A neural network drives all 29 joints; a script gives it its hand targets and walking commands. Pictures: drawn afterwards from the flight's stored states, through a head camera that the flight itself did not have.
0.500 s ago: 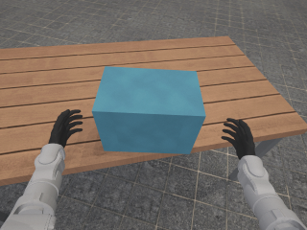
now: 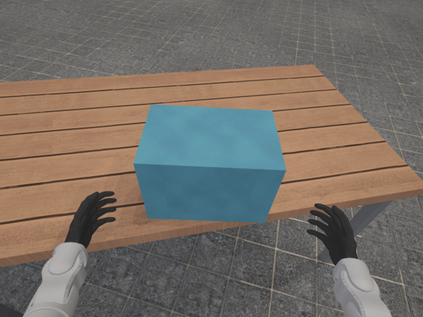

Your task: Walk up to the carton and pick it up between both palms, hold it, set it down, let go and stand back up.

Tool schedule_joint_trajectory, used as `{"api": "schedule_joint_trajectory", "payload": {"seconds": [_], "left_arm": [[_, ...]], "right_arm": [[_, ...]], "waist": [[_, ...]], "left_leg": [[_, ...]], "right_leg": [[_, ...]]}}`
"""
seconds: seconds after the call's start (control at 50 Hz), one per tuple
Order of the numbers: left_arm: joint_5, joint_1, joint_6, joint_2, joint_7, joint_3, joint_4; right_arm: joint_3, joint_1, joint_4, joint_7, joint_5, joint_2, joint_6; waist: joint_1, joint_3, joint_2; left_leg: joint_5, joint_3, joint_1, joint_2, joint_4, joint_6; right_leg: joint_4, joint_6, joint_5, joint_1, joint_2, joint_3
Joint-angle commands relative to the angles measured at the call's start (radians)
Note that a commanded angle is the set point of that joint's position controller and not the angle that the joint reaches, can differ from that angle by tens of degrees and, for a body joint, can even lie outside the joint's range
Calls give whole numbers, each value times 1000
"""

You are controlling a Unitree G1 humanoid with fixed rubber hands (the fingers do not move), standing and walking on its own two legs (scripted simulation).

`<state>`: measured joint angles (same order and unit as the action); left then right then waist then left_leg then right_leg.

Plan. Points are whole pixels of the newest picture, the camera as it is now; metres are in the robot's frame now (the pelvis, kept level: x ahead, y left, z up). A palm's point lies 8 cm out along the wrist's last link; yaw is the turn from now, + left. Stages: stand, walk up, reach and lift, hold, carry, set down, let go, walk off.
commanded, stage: set down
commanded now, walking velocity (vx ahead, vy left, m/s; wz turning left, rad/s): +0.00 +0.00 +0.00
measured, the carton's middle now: (209, 165) +0.46 +0.03 -0.01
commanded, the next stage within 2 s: none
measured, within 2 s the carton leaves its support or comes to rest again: neither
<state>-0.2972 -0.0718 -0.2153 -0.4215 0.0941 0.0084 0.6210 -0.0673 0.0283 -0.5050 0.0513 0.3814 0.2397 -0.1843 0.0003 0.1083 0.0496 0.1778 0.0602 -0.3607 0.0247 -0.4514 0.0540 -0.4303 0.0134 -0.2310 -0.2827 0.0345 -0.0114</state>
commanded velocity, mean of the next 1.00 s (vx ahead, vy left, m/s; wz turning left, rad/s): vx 0.00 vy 0.00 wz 0.00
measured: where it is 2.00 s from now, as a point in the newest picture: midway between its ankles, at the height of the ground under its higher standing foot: outside the picture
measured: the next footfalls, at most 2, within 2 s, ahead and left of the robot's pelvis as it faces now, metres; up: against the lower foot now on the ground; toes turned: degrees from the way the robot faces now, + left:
none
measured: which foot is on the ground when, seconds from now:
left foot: down 0.00-1.00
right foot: down 0.00-1.00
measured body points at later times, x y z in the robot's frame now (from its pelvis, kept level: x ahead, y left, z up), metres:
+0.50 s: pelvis +0.00 -0.01 +0.00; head -0.04 +0.02 +0.45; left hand +0.20 +0.26 -0.02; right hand +0.18 -0.23 -0.01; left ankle +0.03 +0.08 -0.74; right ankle -0.01 -0.12 -0.74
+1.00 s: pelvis +0.02 -0.01 +0.00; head +0.02 +0.01 +0.45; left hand +0.22 +0.25 -0.05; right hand +0.20 -0.23 -0.04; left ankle +0.03 +0.08 -0.74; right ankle -0.01 -0.12 -0.74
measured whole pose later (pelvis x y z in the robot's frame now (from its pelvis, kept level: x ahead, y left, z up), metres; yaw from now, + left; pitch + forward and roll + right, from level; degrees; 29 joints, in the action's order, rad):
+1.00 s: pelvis +0.02 -0.01 +0.00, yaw +0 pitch +0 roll +0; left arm -0.24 0.22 -0.08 -0.33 0.06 0.01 0.43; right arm -0.02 0.31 -0.37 0.02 0.23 0.17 -0.13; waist 0.00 0.01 0.04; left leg 0.22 0.06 -0.23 0.03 -0.45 0.05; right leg -0.43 0.02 -0.28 -0.15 0.03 -0.01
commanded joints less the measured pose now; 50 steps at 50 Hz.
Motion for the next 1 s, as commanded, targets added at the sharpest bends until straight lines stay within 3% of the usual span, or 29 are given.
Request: {"api": "schedule_joint_trajectory", "payload": {"seconds": [0.0,0.02,0.04,0.06,0.14,0.18,0.22,0.24,0.26,0.34,0.48,0.54,0.58,0.6,0.62,0.64,0.68,0.72,0.74,0.8,0.82,0.84,0.86,0.88,0.9,0.92,0.94,0.96,0.98], "left_arm": [[-20,110,-46,-146,-18,-90,-426],[-14,81,-50,-171,-9,-120,-362],[-2,97,-49,-168,-10,-126,-396],[-4,107,-45,-167,-1,-133,-352],[9,191,-27,-198,6,-158,-455],[18,235,-1,-183,7,-156,-430],[16,232,28,-172,11,-142,-385],[27,234,20,-182,6,-142,-451],[29,236,50,-168,8,-127,-399],[55,146,83,-160,-16,-122,-378],[23,120,78,-134,-49,-57,-374],[52,139,89,-95,-64,-49,-319],[42,159,77,-132,-55,-72,-366],[58,169,87,-120,-55,-77,-320],[50,190,88,-116,-45,-72,-326],[45,192,77,-121,-48,-73,-390],[91,213,103,-91,-48,-77,-311],[74,265,93,-97,-43,-77,-391],[95,269,101,-79,-45,-81,-376],[101,319,92,-69,-43,-87,-402],[123,319,100,-56,-51,-92,-351],[101,338,78,-60,-59,-77,-459],[120,337,88,-33,-62,-77,-390],[105,364,73,-45,-60,-78,-437],[125,362,83,-28,-61,-70,-392],[126,357,87,-47,-43,-90,-338],[125,363,79,-48,-48,-90,-358],[143,332,84,-42,-51,-94,-335],[144,328,74,-39,-54,-106,-343]], "right_arm": [[65,82,344,12,-14,131,-96],[32,50,351,18,-24,103,-93],[41,69,370,17,-23,112,-95],[30,89,349,27,-34,86,-92],[11,190,434,44,-57,55,-76],[15,225,423,50,-73,61,-60],[36,213,395,50,-101,69,-32],[45,226,445,46,-101,75,-30],[60,214,406,43,-112,72,-6],[93,135,428,24,-141,55,38],[112,97,430,-17,-154,36,73],[118,100,332,-44,-170,53,87],[98,129,407,-28,-160,17,72],[101,138,341,-30,-170,30,82],[101,151,346,-23,-167,26,79],[101,163,388,-19,-158,19,62],[107,156,284,-27,-170,42,72],[96,209,355,-19,-168,44,60],[105,202,287,-23,-172,64,54],[91,245,320,-24,-159,54,24],[83,229,263,-35,-171,54,18],[94,249,346,-35,-168,65,-6],[98,236,262,-44,-175,58,-16],[79,268,324,-36,-159,44,-33],[84,254,246,-40,-165,62,-31],[54,269,256,-28,-174,30,-40],[55,265,287,-30,-171,21,-58],[64,249,235,-37,-183,51,-58],[53,246,263,-39,-176,48,-68]], "waist": [[-47,155,-112],[-65,111,-94],[-72,111,-112],[-70,75,-71],[-87,39,-86],[-94,-11,-88],[-86,-83,-83],[-95,-86,-107],[-86,-118,-108],[-106,-174,-130],[-84,-151,-126],[-93,-158,-152],[-87,-132,-113],[-99,-145,-121],[-86,-134,-106],[-82,-86,-118],[-102,-154,-169],[-79,-95,-134],[-77,-96,-162],[-88,-58,-165],[-100,-79,-173],[-88,-3,-157],[-89,-32,-189],[-86,-11,-170],[-88,-29,-190],[-76,-44,-127],[-80,-6,-108],[-88,-24,-135],[-105,-22,-124]], "left_leg": [[-312,-144,499,-67,26,-107],[-312,-127,454,-52,23,-100],[-322,-128,481,-55,26,-100],[-314,-121,455,-49,25,-94],[-317,-109,481,-34,30,-86],[-322,-98,480,-32,29,-88],[-217,-99,460,-34,54,-85],[-216,-101,457,-38,65,-81],[-156,-108,441,-45,76,-87],[91,-115,348,-38,120,-63],[197,-133,306,-52,142,-54],[199,-136,302,-70,158,-66],[116,-103,312,-44,125,-56],[93,-100,321,-43,130,-62],[50,-96,340,-43,119,-65],[20,-99,365,-49,112,-69],[-25,-95,361,-48,118,-83],[-147,-94,416,-53,96,-90],[-174,-91,431,-54,91,-97],[-266,-85,470,-49,75,-107],[-291,-89,462,-46,72,-107],[-311,-97,488,-58,70,-116],[-342,-98,471,-58,67,-121],[-403,-91,478,-51,43,-120],[-422,-87,482,-49,48,-126],[-415,-71,483,-29,41,-107],[-425,-72,494,-31,35,-102],[-423,-74,489,-38,42,-106],[-445,-57,482,-31,37,-105]], "right_leg": [[124,33,195,69,-1,7],[131,26,163,73,-12,-5],[134,29,163,56,-16,-9],[139,22,163,78,-17,-15],[157,17,171,54,-37,-39],[158,13,163,30,-37,-39],[176,23,54,-4,-42,-40],[172,29,33,-10,-40,-40],[179,32,-22,-29,-41,-40],[175,42,-205,-68,-51,-43],[129,46,-212,-74,-50,-33],[113,47,-209,-58,-37,-26],[131,40,-150,-29,-62,-48],[130,40,-151,-26,-53,-42],[133,36,-107,-20,-50,-43],[128,38,-71,4,-54,-45],[129,45,-85,-8,-46,-36],[132,42,14,35,-36,-31],[134,41,32,31,-31,-23],[141,39,90,46,-24,-23],[136,38,86,25,-21,-15],[126,33,141,66,-17,-12],[119,42,133,46,-10,-9],[115,38,200,63,-18,-14],[119,37,202,45,-8,-4],[133,19,219,56,-18,-12],[128,15,243,53,-15,-10],[127,22,220,43,-12,-10],[123,17,242,35,-12,-4]]}}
